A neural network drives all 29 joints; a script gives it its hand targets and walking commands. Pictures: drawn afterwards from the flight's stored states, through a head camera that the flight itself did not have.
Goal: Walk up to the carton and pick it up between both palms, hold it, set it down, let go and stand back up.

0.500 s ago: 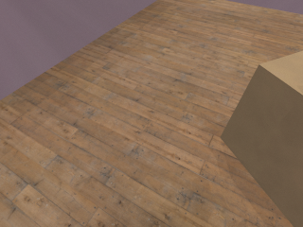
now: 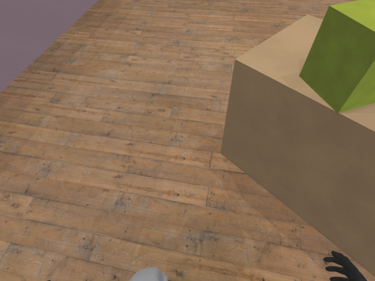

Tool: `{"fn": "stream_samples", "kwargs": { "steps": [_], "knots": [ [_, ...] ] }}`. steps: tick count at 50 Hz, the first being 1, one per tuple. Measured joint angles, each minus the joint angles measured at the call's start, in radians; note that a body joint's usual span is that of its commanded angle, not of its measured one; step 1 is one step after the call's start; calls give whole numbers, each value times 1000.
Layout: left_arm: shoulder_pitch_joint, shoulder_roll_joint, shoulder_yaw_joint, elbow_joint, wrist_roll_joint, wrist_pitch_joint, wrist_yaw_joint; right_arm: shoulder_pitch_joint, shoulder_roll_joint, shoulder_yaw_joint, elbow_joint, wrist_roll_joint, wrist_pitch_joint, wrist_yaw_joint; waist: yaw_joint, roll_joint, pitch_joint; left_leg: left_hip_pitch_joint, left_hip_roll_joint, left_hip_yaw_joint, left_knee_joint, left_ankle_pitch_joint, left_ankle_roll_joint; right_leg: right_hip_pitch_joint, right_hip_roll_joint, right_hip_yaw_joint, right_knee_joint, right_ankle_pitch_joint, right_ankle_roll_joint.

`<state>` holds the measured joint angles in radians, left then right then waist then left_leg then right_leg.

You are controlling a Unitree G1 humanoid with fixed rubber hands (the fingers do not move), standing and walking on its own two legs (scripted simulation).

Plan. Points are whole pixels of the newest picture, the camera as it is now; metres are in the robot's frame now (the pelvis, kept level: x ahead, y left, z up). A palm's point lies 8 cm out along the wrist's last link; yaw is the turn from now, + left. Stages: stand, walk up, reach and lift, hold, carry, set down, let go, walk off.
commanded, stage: walk up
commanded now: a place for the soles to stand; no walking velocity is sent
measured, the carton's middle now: (360, 55) +0.74 -0.53 +0.05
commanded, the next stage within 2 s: none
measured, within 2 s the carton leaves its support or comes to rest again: neither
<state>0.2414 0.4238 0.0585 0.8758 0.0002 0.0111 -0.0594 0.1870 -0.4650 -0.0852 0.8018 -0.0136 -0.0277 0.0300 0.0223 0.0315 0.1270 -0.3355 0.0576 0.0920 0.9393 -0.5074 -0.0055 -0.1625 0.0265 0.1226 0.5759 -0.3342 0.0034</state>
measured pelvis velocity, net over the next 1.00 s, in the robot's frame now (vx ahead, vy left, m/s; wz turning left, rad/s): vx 0.11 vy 0.09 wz -0.37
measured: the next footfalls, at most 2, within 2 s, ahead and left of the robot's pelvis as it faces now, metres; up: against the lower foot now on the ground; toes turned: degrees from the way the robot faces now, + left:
left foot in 0.14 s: +0.14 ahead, +0.14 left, +0.00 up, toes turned +1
right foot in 0.56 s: +0.17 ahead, -0.10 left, +0.00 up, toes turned -11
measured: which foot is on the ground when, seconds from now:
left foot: up 0.00-0.12, down 0.14-0.56, up 0.58-0.84, down 0.86-1.00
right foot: down 0.00-0.16, up 0.18-0.54, down 0.56-0.90, up 0.92-1.00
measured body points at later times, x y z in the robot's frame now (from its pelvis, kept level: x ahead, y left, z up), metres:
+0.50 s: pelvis +0.09 +0.04 +0.00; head +0.14 +0.03 +0.44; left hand +0.24 +0.35 -0.10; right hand +0.16 -0.29 -0.10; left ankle +0.10 +0.14 -0.73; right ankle +0.12 -0.11 -0.70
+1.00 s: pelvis +0.11 +0.09 +0.00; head +0.16 +0.08 +0.44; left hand +0.32 +0.35 -0.11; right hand +0.10 -0.26 -0.09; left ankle +0.13 +0.18 -0.73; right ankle +0.10 -0.08 -0.70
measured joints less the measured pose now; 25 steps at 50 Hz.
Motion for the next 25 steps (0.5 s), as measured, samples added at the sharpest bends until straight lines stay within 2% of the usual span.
{"fn": "stream_samples", "kwargs": {
  "steps": [6,7,8,9,13,19,25],
  "knots": [
    [0,7,0,-43,0,-18,22,0,0,-2,-39,0,-1,0,-2,5,-5,-1,-3,-25,-189,40,0,21,16,59,0,-40,0],
    [0,10,0,-52,0,-18,25,1,-1,-3,-41,0,-6,0,-3,7,-12,5,-3,-28,-271,108,0,13,18,65,7,-49,0],
    [-2,13,0,-63,0,-18,28,1,0,-4,-44,0,-12,0,-9,9,-14,9,-4,-27,-318,241,3,-7,21,65,45,-56,0],
    [-5,13,0,-70,0,-18,34,0,8,-4,-44,0,-17,-1,-10,4,-7,12,-5,-19,-315,287,11,-38,26,65,118,-70,0],
    [-5,12,0,-76,0,-16,48,0,39,7,-40,0,-17,-1,-21,0,-25,36,16,6,-353,240,33,-187,41,20,325,-108,0],
    [-4,14,0,-86,0,-16,47,0,47,6,-46,0,-13,-4,-26,-6,-24,59,19,29,-381,228,40,-305,-26,-34,331,-75,0],
    [-3,3,0,-83,0,-15,47,0,48,6,-68,0,21,-3,-25,-6,-20,66,18,78,-334,178,40,-309,-42,-91,218,36,0]
  ]
}}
